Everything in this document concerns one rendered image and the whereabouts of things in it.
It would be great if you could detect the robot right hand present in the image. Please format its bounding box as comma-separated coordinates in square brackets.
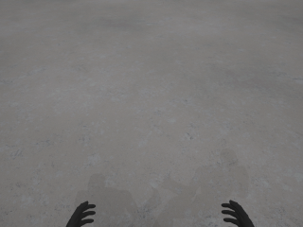
[221, 200, 255, 227]

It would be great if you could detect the robot left hand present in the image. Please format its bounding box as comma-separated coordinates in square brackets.
[65, 201, 96, 227]

